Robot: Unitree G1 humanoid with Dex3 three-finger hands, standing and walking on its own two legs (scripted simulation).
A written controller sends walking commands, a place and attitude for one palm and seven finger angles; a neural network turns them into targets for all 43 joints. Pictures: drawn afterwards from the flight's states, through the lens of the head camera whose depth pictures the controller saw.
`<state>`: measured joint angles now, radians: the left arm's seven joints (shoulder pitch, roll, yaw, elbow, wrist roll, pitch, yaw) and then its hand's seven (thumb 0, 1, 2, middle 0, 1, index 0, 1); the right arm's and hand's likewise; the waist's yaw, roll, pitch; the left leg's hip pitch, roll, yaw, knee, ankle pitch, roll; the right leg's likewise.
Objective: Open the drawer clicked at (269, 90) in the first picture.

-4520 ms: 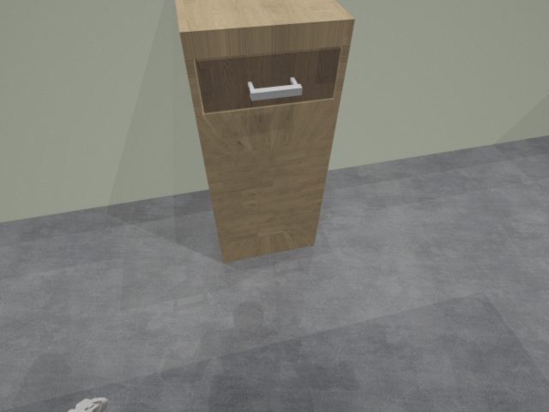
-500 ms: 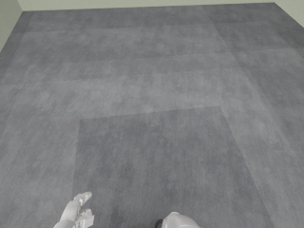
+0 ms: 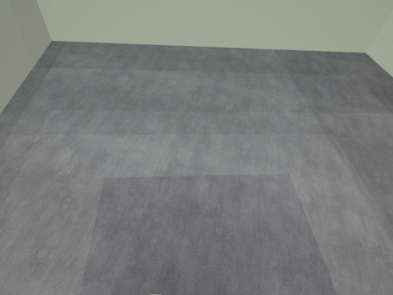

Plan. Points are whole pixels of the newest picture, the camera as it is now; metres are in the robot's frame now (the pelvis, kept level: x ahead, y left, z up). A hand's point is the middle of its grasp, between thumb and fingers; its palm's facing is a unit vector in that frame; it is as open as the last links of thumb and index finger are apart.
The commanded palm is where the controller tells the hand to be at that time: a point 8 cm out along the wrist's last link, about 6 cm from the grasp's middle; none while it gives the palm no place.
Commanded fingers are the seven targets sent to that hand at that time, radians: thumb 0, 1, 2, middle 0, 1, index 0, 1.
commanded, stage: turn to face it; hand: left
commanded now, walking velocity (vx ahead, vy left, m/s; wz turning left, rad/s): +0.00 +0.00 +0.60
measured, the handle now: out of the picture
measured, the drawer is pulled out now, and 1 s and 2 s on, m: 0.00 0.00 0.00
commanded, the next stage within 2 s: none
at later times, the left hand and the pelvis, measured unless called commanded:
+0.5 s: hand out of the picture +0.06 +0.18 -0.13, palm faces +0.30 -0.91 -0.29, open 7.4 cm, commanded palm none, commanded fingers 0.00 0.90 0.90 -0.20 -0.30 -0.20 -0.30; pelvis +0.01 -0.04 +0.01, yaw +16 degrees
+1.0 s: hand out of the picture -0.08 +0.22 -0.17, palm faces +0.60 -0.75 -0.27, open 7.4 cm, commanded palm none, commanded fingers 0.00 0.90 0.90 -0.20 -0.30 -0.20 -0.30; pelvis +0.01 +0.00 +0.01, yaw +35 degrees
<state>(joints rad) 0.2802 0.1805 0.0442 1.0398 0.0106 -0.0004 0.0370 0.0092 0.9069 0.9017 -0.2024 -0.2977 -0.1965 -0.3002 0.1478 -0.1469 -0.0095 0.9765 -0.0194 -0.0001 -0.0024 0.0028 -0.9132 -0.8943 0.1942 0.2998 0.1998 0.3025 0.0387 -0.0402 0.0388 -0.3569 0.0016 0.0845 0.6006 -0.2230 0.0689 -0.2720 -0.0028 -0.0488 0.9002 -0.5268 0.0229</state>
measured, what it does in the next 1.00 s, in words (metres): steps on the spot, turning left: right foot, then left foot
